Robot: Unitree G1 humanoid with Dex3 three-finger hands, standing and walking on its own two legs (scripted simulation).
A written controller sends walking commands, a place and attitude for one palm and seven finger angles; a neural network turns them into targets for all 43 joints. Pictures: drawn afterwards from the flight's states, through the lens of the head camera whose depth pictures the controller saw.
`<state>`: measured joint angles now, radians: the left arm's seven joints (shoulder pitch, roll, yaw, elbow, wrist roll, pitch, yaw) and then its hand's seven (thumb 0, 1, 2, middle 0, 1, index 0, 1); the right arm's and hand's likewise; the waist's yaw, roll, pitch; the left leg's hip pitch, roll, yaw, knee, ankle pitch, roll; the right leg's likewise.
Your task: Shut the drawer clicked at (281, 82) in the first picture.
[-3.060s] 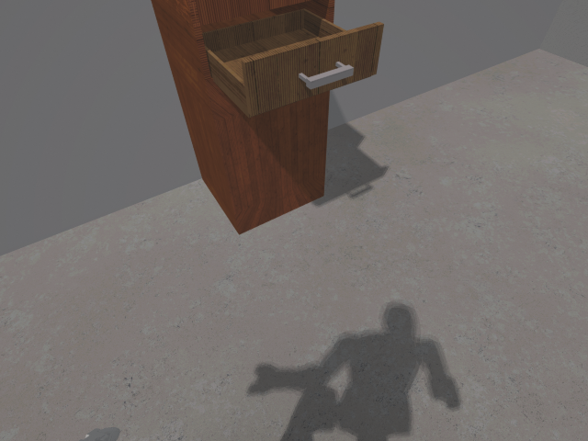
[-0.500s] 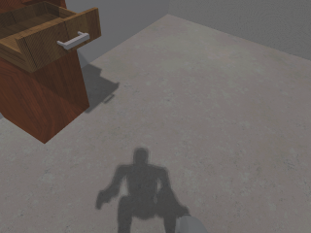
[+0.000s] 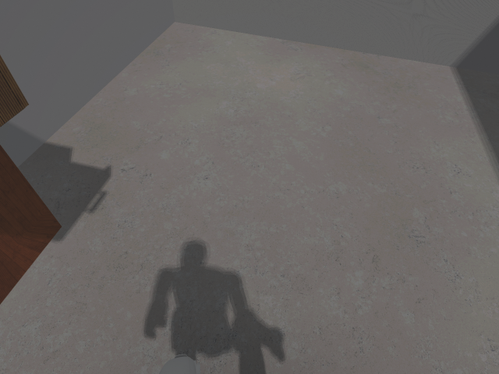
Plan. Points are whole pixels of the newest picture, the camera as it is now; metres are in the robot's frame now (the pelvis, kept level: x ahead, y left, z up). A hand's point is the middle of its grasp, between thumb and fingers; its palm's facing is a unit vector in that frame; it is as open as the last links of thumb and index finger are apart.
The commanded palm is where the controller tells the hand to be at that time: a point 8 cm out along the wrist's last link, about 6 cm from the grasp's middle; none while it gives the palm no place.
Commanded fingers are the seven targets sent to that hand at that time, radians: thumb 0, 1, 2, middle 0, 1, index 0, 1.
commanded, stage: walk to a spot facing it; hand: left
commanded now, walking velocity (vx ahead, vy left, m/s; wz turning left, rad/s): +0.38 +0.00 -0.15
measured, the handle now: out of the picture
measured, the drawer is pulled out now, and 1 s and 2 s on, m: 0.26 0.26 0.26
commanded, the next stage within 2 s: turn to face it in 1.24 s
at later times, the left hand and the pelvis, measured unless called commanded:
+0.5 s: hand (148, 320) +0.25 +0.20 -0.17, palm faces -0.12 -0.98 -0.14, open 7.3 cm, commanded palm none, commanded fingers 0.00 0.90 0.90 -0.20 -0.30 -0.20 -0.30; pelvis +0.20 +0.03 +0.01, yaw -9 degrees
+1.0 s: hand (193, 237) +0.45 +0.14 -0.17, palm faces -0.05 -0.99 -0.15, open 7.3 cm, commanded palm none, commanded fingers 0.00 0.90 0.90 -0.20 -0.30 -0.20 -0.30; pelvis +0.42 -0.03 +0.00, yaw -7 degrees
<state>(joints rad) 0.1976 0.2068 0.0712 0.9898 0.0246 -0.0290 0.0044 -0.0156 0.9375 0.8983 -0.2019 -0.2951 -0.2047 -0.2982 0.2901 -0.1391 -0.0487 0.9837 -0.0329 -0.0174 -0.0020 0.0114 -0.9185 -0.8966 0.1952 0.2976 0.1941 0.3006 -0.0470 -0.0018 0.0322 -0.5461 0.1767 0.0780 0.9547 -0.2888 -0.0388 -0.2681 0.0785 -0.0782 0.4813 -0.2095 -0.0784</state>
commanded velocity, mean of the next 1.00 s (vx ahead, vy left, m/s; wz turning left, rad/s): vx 0.38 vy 0.00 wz -0.06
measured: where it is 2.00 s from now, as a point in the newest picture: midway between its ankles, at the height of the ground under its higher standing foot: (255, 267)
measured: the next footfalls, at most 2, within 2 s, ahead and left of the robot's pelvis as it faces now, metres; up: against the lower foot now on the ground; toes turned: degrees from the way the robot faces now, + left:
left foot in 0.12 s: +0.16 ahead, +0.14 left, +0.00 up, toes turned +8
right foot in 0.64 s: +0.39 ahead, -0.15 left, +0.00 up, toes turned -19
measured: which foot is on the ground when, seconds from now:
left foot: up 0.00-0.10, down 0.12-0.64, up 0.66-1.00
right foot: down 0.00-0.14, up 0.16-0.62, down 0.64-1.00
